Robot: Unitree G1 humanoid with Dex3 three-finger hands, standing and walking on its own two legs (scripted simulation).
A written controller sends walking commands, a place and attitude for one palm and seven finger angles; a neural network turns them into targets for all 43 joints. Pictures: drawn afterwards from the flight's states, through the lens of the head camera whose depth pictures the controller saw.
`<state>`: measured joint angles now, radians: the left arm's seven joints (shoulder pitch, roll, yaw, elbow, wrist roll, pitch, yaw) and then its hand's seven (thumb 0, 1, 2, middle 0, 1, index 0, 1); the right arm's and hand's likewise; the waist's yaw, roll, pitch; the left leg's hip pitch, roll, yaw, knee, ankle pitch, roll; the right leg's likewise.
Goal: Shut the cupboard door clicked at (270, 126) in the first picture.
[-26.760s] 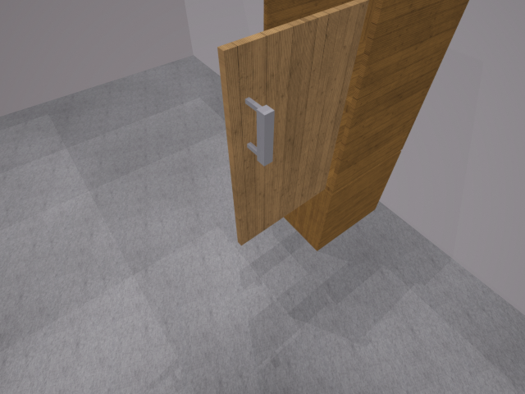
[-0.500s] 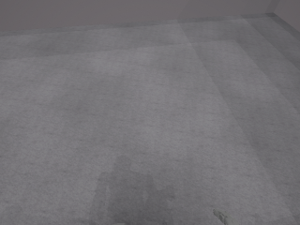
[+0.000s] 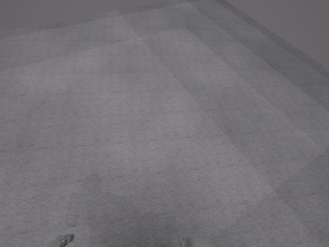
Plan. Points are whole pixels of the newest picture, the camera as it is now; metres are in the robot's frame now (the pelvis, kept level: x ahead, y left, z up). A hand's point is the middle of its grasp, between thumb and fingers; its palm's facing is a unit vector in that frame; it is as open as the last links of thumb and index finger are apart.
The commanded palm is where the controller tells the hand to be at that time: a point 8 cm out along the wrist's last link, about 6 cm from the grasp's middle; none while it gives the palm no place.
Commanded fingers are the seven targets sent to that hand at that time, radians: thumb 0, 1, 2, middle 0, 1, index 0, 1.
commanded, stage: turn to face it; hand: left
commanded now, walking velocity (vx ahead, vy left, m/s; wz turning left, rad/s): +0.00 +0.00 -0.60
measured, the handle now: out of the picture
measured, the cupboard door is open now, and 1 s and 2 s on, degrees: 55 55 55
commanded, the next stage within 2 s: none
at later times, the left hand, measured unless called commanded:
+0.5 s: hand (113, 231) +0.17 +0.14 -0.16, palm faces -0.31 -0.92 -0.23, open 7.4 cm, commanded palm none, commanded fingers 0.00 0.90 0.90 -0.20 -0.30 -0.20 -0.30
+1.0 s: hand (132, 204) +0.24 +0.10 -0.16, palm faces -0.56 -0.78 -0.27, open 7.4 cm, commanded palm none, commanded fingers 0.00 0.90 0.90 -0.20 -0.30 -0.20 -0.30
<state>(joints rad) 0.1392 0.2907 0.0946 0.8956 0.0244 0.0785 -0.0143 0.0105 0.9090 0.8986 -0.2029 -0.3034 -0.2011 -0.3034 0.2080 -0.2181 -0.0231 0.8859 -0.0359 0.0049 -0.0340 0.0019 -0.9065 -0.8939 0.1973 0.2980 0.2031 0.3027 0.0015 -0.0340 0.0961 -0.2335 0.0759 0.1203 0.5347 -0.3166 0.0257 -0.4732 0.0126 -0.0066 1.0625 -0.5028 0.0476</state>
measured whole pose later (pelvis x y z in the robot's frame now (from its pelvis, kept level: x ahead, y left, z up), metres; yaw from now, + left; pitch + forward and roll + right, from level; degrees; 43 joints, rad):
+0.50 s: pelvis +0.02 -0.02 -0.01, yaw -17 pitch +1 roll +0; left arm 0.16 0.21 0.04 0.86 0.03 0.05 -0.01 0.01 0.90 0.90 -0.21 -0.30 -0.21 -0.30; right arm 0.18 -0.24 -0.04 0.86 -0.02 0.05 -0.01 0.00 -0.91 -0.89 0.20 0.30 0.20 0.30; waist -0.02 0.00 0.09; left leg -0.46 0.07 0.04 0.92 -0.43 -0.08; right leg -0.30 0.01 0.06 0.55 -0.27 0.01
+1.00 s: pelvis +0.02 -0.01 -0.02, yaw -36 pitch +0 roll -1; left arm 0.14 0.25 0.07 0.86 0.03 0.04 -0.03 0.01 0.91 0.90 -0.20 -0.30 -0.20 -0.30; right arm 0.24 -0.26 -0.06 0.90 -0.02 0.05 -0.01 0.00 -0.90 -0.89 0.20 0.30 0.21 0.30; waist -0.01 0.05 0.08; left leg -0.35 0.18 0.17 0.82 -0.48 -0.06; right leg -0.30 -0.01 -0.06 0.62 -0.30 -0.01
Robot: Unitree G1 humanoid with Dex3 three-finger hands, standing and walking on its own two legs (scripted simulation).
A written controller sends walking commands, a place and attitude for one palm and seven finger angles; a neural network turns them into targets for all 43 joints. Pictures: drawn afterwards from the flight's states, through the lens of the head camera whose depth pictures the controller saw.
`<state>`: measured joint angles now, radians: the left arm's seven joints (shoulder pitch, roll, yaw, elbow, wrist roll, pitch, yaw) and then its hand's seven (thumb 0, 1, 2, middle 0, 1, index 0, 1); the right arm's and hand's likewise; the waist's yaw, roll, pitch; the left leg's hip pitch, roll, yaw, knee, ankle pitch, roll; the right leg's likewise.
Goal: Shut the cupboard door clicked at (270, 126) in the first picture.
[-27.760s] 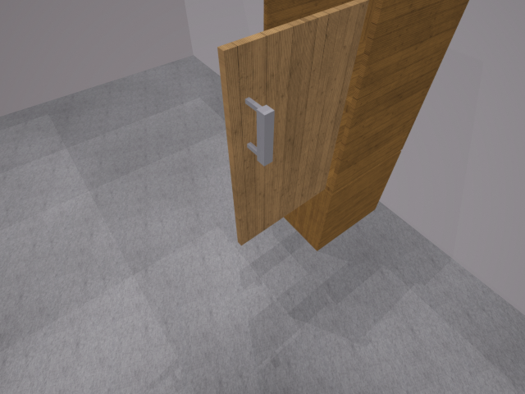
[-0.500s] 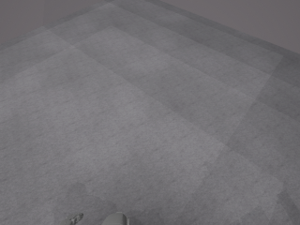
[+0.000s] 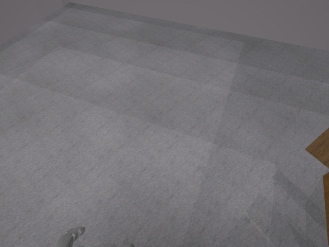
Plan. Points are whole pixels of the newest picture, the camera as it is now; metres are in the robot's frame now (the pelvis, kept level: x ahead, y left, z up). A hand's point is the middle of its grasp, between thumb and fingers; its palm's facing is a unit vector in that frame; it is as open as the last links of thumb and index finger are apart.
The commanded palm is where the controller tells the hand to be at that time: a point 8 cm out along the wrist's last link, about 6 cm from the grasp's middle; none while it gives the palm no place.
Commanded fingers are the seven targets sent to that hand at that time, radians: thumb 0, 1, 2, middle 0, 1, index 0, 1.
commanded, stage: turn to face it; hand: left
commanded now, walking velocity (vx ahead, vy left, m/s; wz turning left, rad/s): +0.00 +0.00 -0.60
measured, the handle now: out of the picture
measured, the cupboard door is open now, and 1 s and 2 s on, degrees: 55 55 55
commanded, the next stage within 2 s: take the last steps up to it in 1.48 s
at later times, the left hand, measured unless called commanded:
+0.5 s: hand (93, 232) +0.17 +0.21 -0.15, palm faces -0.27 -0.95 -0.18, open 7.4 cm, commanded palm none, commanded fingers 0.00 0.90 0.90 -0.20 -0.30 -0.20 -0.30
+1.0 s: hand (122, 218) +0.21 +0.14 -0.15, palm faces -0.54 -0.81 -0.22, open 7.4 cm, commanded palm none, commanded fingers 0.00 0.90 0.90 -0.20 -0.30 -0.20 -0.30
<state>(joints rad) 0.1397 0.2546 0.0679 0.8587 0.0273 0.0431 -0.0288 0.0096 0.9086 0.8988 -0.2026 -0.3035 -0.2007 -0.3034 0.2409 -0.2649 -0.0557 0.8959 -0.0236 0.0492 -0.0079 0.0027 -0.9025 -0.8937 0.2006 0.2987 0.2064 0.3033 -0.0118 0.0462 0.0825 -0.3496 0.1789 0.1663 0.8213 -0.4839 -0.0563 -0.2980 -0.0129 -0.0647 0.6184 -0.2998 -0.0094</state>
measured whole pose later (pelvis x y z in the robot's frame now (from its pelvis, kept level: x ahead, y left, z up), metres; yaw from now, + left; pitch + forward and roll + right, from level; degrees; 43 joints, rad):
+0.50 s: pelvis +0.02 +0.04 +0.02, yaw -17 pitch +1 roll -3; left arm 0.15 0.27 0.09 0.89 0.02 0.09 -0.04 0.01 0.91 0.90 -0.20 -0.30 -0.20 -0.30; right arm 0.24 -0.19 -0.01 0.87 -0.03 0.00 -0.03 0.00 -0.90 -0.89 0.20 0.30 0.21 0.30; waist 0.00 -0.03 0.09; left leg -0.25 0.12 0.17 0.51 -0.27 0.02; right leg -0.49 -0.01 -0.02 1.10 -0.45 0.06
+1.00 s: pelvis +0.02 +0.02 +0.01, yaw -34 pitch +1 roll +0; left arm 0.17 0.23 0.06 0.90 0.03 0.06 -0.01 0.01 0.90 0.90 -0.21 -0.30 -0.21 -0.30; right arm 0.18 -0.25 -0.05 0.86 -0.01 0.03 -0.01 0.00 -0.91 -0.89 0.20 0.30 0.20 0.30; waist -0.01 -0.02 0.07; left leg -0.39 0.05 0.06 0.72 -0.36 -0.08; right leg -0.30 0.00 0.09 0.56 -0.28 0.03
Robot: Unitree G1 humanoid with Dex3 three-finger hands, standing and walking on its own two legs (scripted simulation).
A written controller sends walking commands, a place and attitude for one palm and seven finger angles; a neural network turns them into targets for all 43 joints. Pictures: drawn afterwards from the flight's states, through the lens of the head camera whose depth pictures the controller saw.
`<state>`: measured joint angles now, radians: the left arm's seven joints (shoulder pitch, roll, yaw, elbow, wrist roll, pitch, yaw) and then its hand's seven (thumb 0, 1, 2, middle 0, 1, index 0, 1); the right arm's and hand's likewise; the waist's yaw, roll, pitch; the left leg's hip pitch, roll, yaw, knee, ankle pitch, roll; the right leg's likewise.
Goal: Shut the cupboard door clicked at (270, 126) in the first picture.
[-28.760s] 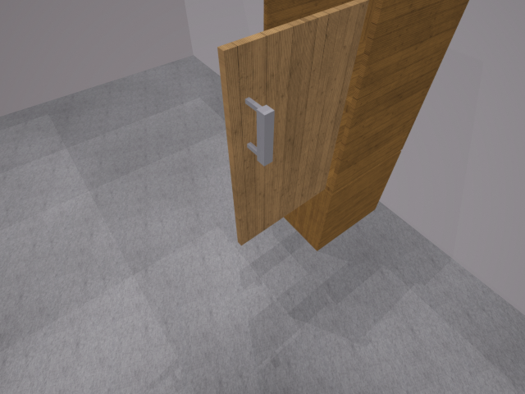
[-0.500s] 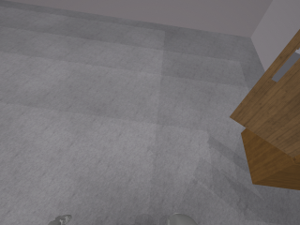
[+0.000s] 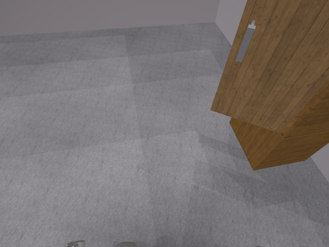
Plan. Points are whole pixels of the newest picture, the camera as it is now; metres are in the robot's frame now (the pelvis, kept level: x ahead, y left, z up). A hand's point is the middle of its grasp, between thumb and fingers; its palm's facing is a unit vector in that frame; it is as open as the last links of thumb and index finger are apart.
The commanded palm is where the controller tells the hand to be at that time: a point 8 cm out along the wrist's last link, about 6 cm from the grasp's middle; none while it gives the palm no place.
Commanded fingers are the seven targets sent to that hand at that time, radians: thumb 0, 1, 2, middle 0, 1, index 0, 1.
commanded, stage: turn to face it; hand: left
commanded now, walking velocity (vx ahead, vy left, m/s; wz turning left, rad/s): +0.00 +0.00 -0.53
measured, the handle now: (246, 41) +0.76 -0.25 +0.09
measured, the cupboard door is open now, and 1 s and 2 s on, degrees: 55 55 55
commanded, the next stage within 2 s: take the last steps up to it in 0.48 s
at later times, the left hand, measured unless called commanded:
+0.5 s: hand out of the picture +0.14 +0.15 -0.15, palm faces -0.23 -0.94 -0.26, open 7.4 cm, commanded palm none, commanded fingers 0.00 0.90 0.90 -0.20 -0.30 -0.20 -0.30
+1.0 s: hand (122, 221) +0.20 +0.13 -0.16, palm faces -0.38 -0.91 -0.15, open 7.4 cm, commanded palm none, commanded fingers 0.00 0.90 0.90 -0.20 -0.30 -0.20 -0.30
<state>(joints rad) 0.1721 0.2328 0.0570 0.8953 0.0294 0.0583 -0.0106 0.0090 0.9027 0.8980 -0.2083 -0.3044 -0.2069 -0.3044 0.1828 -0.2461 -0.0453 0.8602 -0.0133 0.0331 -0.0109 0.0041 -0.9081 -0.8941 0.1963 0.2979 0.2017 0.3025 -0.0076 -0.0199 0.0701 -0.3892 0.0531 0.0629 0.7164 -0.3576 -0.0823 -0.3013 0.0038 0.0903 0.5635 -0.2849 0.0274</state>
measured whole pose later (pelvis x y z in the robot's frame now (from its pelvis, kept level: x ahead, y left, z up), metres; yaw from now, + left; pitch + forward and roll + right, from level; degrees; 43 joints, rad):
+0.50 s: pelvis +0.00 -0.02 +0.00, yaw -13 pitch +1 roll +0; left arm 0.16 0.19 0.04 0.92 0.03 0.03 0.00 0.01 0.91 0.90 -0.20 -0.30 -0.20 -0.30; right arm 0.23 -0.26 -0.06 0.96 -0.02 0.07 -0.02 0.00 -0.91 -0.89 0.20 0.30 0.20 0.30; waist -0.03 0.06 0.07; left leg -0.46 0.08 0.06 1.03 -0.47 -0.06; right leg -0.25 0.00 -0.02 0.54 -0.31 -0.02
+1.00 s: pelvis +0.07 -0.03 +0.02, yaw -22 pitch +1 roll -3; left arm 0.19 0.25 0.08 0.99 0.04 0.06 -0.05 0.01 0.91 0.90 -0.20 -0.30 -0.20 -0.30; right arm 0.40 -0.17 -0.02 1.01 -0.04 -0.04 -0.03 0.00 -0.90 -0.89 0.20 0.30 0.21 0.30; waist -0.03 -0.03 0.04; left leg -0.10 0.12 0.15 0.36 -0.27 -0.02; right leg -0.58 -0.05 -0.01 1.04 -0.23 0.02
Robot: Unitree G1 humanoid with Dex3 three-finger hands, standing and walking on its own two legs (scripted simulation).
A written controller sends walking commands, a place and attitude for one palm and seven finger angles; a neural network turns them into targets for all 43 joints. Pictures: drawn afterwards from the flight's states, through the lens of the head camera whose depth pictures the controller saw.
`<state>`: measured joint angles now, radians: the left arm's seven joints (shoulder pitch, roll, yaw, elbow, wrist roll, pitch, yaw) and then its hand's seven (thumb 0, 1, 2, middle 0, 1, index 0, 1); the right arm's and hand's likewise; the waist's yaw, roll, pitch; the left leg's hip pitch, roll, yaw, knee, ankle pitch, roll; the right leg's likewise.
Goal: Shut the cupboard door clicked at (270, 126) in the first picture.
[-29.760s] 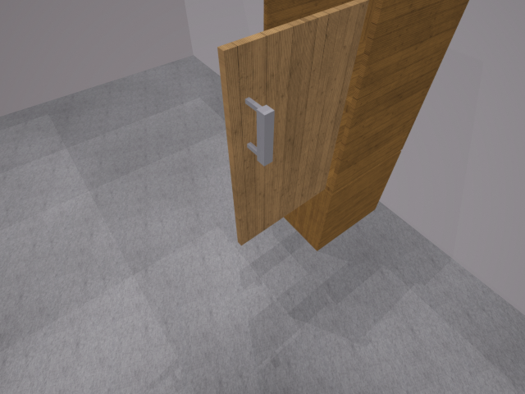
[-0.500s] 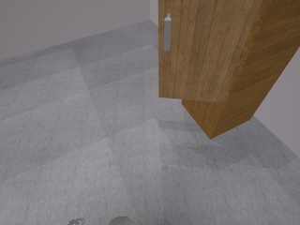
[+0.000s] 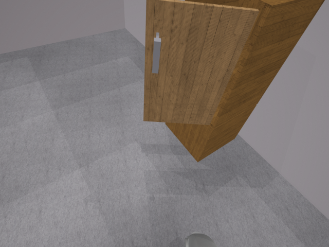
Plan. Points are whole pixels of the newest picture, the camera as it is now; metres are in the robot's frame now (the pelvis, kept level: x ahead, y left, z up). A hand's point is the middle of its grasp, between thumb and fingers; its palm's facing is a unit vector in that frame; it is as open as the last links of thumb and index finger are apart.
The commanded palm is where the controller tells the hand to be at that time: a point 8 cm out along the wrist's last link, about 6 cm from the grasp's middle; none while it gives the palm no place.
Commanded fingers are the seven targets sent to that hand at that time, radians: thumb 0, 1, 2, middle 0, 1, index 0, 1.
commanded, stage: take the last steps up to it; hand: left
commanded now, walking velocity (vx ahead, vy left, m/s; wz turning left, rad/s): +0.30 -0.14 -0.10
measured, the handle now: (156, 53) +0.73 +0.06 +0.07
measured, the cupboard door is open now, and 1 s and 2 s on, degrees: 55 55 55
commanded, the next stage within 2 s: come to a stop and stand still in 0.48 s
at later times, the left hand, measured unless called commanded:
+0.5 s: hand (131, 221) +0.22 +0.09 -0.19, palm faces +0.00 -0.98 -0.20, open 7.2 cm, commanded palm none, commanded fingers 0.00 0.90 0.90 -0.20 -0.30 -0.20 -0.30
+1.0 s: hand (143, 186) +0.33 +0.07 -0.18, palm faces +0.03 -0.97 -0.25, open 7.3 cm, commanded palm none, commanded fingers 0.00 0.90 0.90 -0.20 -0.30 -0.20 -0.30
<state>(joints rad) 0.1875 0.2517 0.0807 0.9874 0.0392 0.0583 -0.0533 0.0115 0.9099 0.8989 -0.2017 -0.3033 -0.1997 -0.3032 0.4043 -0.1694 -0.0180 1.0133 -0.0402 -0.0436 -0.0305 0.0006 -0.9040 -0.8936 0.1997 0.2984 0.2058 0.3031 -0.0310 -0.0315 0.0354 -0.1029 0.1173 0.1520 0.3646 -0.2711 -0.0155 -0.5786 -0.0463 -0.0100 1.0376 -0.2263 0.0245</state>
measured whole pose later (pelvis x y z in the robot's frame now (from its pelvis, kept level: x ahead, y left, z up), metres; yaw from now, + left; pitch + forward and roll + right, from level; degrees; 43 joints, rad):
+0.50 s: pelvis +0.18 -0.10 -0.01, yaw +0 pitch +1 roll -2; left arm 0.23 0.19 0.04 1.07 0.03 -0.04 0.01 -0.01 0.94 0.90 -0.21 -0.30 -0.20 -0.30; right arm 0.21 -0.17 -0.04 0.99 -0.03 -0.02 0.00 0.00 -0.91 -0.89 0.19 0.30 0.20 0.30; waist -0.03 0.01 0.03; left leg -0.47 0.10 0.11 0.77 -0.30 -0.02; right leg -0.14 0.04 -0.14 0.40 -0.28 -0.05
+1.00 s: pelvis +0.28 -0.12 -0.01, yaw +0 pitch +1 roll +2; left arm 0.18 0.17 0.04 1.01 0.03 0.01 0.04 0.01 0.91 0.90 -0.21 -0.30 -0.21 -0.30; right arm 0.13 -0.23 -0.06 1.00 -0.01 0.07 -0.02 0.00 -0.91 -0.89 0.20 0.30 0.20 0.30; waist 0.01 -0.01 0.11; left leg -0.39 -0.03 0.02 0.97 -0.54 -0.04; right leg -0.23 -0.05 -0.01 0.52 -0.30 0.00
